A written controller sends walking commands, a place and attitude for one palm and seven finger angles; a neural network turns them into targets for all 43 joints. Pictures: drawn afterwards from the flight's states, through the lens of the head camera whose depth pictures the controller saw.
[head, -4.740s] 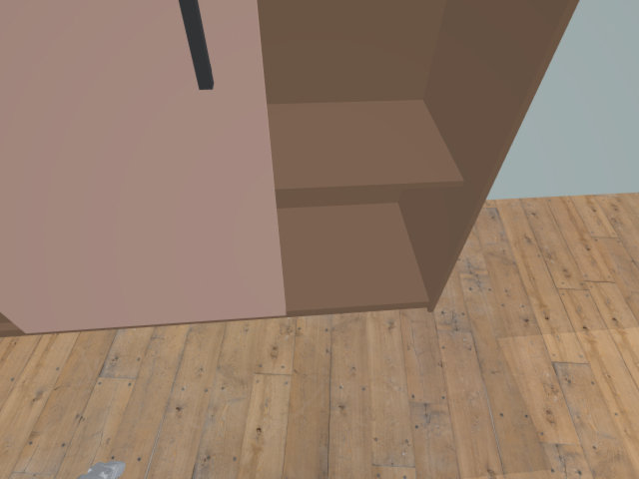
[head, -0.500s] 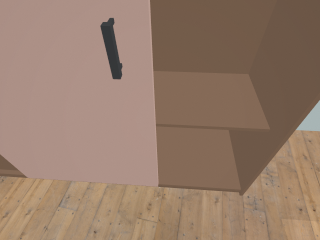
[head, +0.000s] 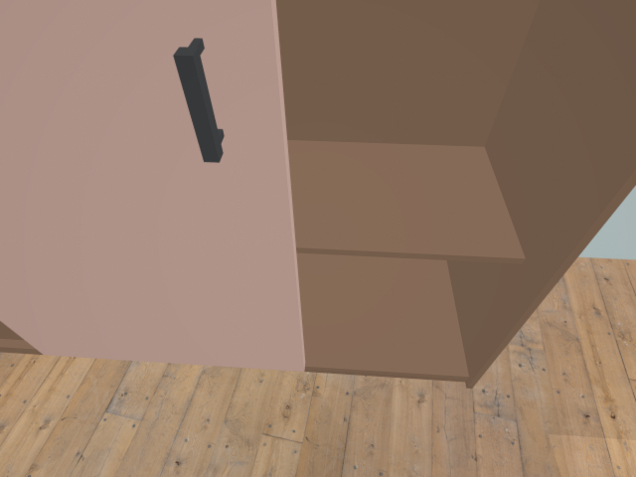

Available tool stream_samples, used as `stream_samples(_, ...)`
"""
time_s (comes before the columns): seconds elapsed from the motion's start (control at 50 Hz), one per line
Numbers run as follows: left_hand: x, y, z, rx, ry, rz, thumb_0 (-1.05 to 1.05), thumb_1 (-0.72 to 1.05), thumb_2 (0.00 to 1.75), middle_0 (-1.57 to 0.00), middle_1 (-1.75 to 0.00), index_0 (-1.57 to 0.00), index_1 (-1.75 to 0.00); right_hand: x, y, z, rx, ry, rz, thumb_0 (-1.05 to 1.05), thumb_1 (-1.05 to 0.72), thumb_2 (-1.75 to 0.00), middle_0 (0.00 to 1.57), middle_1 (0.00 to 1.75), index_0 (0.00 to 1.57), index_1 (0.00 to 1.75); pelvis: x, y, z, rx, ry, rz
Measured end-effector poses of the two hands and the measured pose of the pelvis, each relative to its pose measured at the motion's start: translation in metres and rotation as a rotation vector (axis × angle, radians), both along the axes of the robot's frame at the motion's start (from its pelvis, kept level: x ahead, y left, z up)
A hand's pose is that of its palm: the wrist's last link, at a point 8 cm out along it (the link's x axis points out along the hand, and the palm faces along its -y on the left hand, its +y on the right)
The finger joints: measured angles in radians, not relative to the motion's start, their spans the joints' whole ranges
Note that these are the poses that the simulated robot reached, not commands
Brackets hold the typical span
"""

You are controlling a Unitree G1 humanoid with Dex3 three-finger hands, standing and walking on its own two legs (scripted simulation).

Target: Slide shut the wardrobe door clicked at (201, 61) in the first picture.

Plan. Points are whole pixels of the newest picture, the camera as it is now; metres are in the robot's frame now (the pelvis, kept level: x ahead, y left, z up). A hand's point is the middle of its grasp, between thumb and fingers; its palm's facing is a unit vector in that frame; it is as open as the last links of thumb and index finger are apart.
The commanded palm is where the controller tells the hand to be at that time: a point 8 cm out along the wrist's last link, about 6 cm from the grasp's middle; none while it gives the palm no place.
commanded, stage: look again from close up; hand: left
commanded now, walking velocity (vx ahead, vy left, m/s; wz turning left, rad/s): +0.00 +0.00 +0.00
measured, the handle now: (205, 102) +0.51 +0.18 +0.22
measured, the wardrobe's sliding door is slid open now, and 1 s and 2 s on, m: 0.52 0.52 0.52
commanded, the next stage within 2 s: raise the hand with hooked fingers in 0.52 s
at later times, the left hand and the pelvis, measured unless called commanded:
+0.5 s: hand out of the picture -0.01 +0.15 -0.17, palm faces +0.05 -0.98 -0.19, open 7.4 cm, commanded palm none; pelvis +0.00 -0.02 +0.00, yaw +0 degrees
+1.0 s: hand (192, 434) +0.17 +0.16 +0.01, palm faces -0.05 -1.00 +0.00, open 8.3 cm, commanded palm +0.13 +0.23 +0.00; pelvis -0.03 -0.01 -0.04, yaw +1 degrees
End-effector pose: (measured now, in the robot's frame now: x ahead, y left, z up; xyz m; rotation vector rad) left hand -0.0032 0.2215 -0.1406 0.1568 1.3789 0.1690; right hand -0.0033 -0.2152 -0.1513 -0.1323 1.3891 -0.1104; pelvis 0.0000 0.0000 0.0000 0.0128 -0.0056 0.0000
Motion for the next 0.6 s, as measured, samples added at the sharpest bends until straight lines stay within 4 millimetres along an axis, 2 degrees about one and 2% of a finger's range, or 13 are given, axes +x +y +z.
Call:
stream_samples(0.28,-0.008,-0.016,-0.001,-0.015,0.019,0.016,0.01,0.91,0.9,-0.2,-0.3,-0.2,-0.3,0.001,-0.009,0.001,-0.001,0.01,0.0,0.01,-0.91,-0.9,0.2,0.3,0.19,0.3,0.003,-0.011,0.001,-0.002,-0.003,0.003)
stream_samples(0.6,-0.012,-0.024,-0.001,-0.017,0.02,0.024,0.01,0.91,0.9,-0.2,-0.3,-0.2,-0.3,-0.007,-0.009,0.001,0.013,0.03,-0.001,0.01,-0.91,-0.9,0.2,0.3,0.19,0.3,0.002,-0.017,0.001,-0.003,-0.001,0.008)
